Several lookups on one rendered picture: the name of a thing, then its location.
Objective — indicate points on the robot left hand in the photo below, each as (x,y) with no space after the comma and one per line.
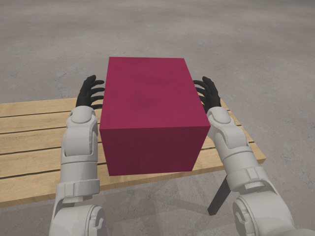
(84,97)

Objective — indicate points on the table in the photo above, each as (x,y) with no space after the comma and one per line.
(30,154)

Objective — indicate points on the right robot upper arm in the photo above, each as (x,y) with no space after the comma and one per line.
(264,214)

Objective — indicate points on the left robot upper arm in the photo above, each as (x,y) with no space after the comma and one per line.
(87,220)

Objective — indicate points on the right robot forearm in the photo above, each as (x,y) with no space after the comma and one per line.
(244,174)

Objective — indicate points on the carton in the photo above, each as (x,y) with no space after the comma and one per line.
(152,118)

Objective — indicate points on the left robot forearm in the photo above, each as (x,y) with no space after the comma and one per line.
(79,157)

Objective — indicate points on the robot right hand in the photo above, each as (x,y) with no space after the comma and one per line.
(210,98)

